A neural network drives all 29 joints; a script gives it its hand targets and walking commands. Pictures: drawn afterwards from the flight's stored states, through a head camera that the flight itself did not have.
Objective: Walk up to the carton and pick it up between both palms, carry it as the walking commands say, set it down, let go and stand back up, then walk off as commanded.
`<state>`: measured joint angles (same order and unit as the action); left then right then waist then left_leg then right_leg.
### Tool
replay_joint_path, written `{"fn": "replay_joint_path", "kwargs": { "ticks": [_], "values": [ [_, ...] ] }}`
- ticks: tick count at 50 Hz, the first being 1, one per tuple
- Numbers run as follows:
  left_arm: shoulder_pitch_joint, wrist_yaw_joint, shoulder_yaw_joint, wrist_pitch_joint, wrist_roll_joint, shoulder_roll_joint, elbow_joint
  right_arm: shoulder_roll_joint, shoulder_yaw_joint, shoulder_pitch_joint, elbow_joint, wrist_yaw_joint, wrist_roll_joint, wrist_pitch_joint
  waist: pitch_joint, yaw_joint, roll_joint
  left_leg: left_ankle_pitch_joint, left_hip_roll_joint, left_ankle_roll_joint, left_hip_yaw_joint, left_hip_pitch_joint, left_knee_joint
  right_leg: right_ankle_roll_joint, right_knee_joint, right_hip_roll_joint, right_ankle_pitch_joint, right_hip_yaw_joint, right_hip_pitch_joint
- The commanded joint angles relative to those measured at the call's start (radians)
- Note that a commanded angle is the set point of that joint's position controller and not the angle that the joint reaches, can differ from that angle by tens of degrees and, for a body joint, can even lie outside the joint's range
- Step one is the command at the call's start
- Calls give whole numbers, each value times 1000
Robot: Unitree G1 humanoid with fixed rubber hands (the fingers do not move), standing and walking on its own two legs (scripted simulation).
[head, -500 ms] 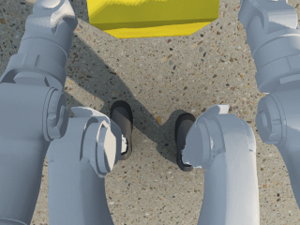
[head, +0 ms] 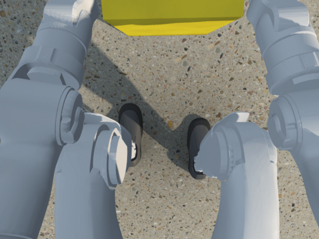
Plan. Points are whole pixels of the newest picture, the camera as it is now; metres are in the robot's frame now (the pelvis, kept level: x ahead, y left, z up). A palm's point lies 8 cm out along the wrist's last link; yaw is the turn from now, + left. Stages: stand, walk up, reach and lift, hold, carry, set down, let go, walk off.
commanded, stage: reach and lift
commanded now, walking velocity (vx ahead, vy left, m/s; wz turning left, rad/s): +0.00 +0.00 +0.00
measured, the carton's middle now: out of the picture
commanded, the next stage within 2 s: none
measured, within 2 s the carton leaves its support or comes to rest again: leaves its support in 0.82 s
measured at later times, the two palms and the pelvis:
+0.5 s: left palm out of the picture +0.56 +0.17 -0.18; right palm out of the picture +0.56 -0.14 -0.18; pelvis +0.00 +0.00 -0.02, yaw -1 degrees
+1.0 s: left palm out of the picture +0.56 +0.16 -0.15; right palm out of the picture +0.56 -0.14 -0.14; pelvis +0.00 +0.01 +0.00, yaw -2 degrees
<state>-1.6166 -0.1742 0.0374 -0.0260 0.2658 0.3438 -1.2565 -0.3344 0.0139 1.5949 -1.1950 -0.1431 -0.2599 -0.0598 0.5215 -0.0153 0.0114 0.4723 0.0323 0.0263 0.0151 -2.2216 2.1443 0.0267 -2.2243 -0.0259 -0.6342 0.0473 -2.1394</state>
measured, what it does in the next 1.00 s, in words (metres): stands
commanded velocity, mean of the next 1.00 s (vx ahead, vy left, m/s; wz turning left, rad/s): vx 0.00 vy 0.00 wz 0.00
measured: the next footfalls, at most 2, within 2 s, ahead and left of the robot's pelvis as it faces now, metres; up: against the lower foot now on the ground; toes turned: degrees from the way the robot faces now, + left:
none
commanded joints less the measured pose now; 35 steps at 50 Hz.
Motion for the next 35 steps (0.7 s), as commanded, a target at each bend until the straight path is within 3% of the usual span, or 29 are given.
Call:
{"fn": "replay_joint_path", "kwargs": {
  "ticks": [1, 3, 5, 6, 8, 9, 10, 11, 12, 13, 15, 16, 17, 18, 19, 20, 21, 23, 24, 26, 27, 28, 29, 30, 31, 32, 34, 35],
  "values": [
    [-272, 35, -56, 17, 19, -93, 101, 20, 43, 290, 103, 31, -6, 36, -1378, 23, -28, -336, -77, -42, -10, 791, -76, -41, 220, -46, 309, -33, 401],
    [-319, 38, -60, 23, 25, -79, 146, 21, 28, 322, 128, 25, 12, 40, -1399, 49, -12, -314, -77, -44, -4, 766, -68, -37, 223, -47, 316, -38, 436],
    [-303, 44, -57, 19, 18, -117, 103, 88, 59, 340, 142, 36, -15, 37, -1372, 7, -14, -316, -81, -36, -5, 802, -88, -42, 222, -50, 296, -29, 423],
    [-314, 49, -34, 20, -1, -144, 133, 112, 60, 344, 152, 44, -2, 35, -1339, 0, -12, -307, -82, -42, 4, 763, -75, -42, 217, -53, 299, -37, 417],
    [-329, 90, -80, 7, 10, -297, 61, 280, 103, 362, 103, 84, -1, 22, -1345, 12, 20, -279, -89, -33, -4, 769, -80, -43, 219, -47, 272, -24, 436],
    [-366, 115, -78, 1, -16, -372, 126, 340, 89, 367, 136, 107, 21, 22, -1301, 10, -8, -281, -94, -37, -2, 715, -71, -38, 215, -58, 293, -39, 405],
    [-391, 141, -104, -1, -4, -462, 127, 466, 116, 442, 185, 137, 12, 15, -1331, 1, 3, -298, -97, -26, -10, 756, -64, -34, 208, -66, 292, -41, 401],
    [-439, 173, -134, -12, -6, -593, 140, 571, 129, 467, 179, 168, 11, 14, -1325, 6, -13, -302, -103, -33, -5, 751, -64, -33, 196, -71, 305, -31, 409],
    [-497, 214, -145, -20, -8, -713, 168, 705, 129, 486, 183, 204, 38, -2, -1296, 26, 5, -276, -113, -31, 2, 711, -58, -25, 202, -77, 297, -32, 408],
    [-502, 239, -123, -35, -41, -790, 182, 772, 121, 533, 209, 233, 44, -13, -1235, -1, -19, -267, -116, -26, 7, 686, -57, -20, 196, -83, 276, -40, 346],
    [-477, 278, -114, -59, -77, -869, 179, 851, 103, 514, 182, 277, 67, -34, -1210, -5, -8, -221, -128, -26, 24, 666, -64, -19, 193, -91, 239, -19, 332],
    [-464, 291, -103, -74, -88, -877, 187, 876, 113, 510, 207, 291, 72, -49, -1208, -7, 24, -237, -119, -21, 16, 662, -32, -24, 179, -91, 253, -22, 335],
    [-480, 305, -113, -72, -75, -907, 232, 906, 101, 478, 206, 302, 82, -61, -1199, 2, 6, -253, -120, -27, 26, 629, -24, -18, 176, -94, 276, -25, 339],
    [-452, 313, -96, -87, -81, -941, 213, 932, 119, 536, 260, 315, 70, -61, -1240, -24, 8, -260, -126, -17, 13, 670, -35, -20, 159, -94, 269, -19, 354],
    [-472, 321, -100, -91, -70, -971, 247, 928, 118, 551, 295, 316, 75, -58, -1227, -12, 3, -244, -126, -18, 27, 638, -27, -13, 166, -93, 263, -23, 343],
    [-472, 325, -121, -101, -61, -973, 249, 932, 99, 551, 291, 318, 71, -61, -1263, 20, -14, -252, -120, -17, 11, 681, -24, -14, 151, -92, 273, -12, 348],
    [-498, 336, -119, -106, -51, -958, 277, 958, 108, 540, 281, 321, 62, -74, -1284, -10, 3, -239, -124, -21, 37, 636, -5, -16, 166, -94, 277, -27, 407],
    [-459, 348, -99, -122, -80, -984, 258, 980, 100, 490, 248, 331, 70, -94, -1232, -24, 1, -172, -120, -22, 54, 580, -13, -15, 172, -92, 224, -26, 376],
    [-449, 344, -95, -129, -73, -992, 254, 945, 77, 523, 275, 336, 69, -91, -1212, 3, -29, -151, -120, -17, 35, 615, -26, -11, 149, -91, 194, -11, 332],
    [-488, 352, -100, -123, -23, -1043, 332, 954, 84, 514, 322, 338, 89, -98, -1312, 49, 25, -208, -134, -17, 21, 675, -12, -12, 144, -86, 222, 4, 366],
    [-508, 348, -101, -126, -19, -1036, 332, 994, 99, 529, 326, 342, 77, -103, -1303, 18, 30, -227, -132, -13, 24, 661, -15, -6, 147, -88, 241, -7, 383],
    [-459, 352, -67, -135, -41, -1040, 280, 990, 101, 531, 350, 342, 76, -106, -1315, 22, 48, -224, -127, -7, 24, 657, -2, -12, 146, -85, 247, 2, 398],
    [-478, 353, -80, -129, -14, -1026, 322, 1016, 114, 532, 359, 343, 66, -112, -1350, 3, 63, -255, -131, -5, 31, 659, 1, -12, 149, -85, 265, -6, 411],
    [-473, 356, -92, -138, -21, -1030, 321, 991, 118, 546, 394, 340, 81, -114, -1407, 30, 79, -265, -131, -7, 36, 666, 3, -18, 153, -82, 286, 3, 452],
    [-509, 356, -92, -136, -11, -1030, 336, 1015, 135, 557, 423, 337, 75, -117, -1449, 19, 91, -260, -128, 0, 33, 675, -1, -20, 149, -87, 299, 1, 488],
    [-534, 353, -105, -145, -13, -1026, 352, 1013, 133, 591, 434, 338, 62, -121, -1495, -3, 58, -265, -133, -4, 46, 702, 3, -14, 159, -84, 292, -15, 502],
    [-557, 339, -116, -137, -8, -1032, 403, 1040, 137, 591, 412, 339, 52, -129, -1561, -4, 64, -285, -129, -4, 48, 722, -4, -19, 146, -87, 323, 5, 505],
    [-593, 342, -156, -141, 13, -1062, 459, 1058, 145, 590, 468, 334, 45, -129, -1678, 12, 42, -314, -127, -6, 48, 813, -10, -20, 151, -92, 339, 11, 541]
  ]
}}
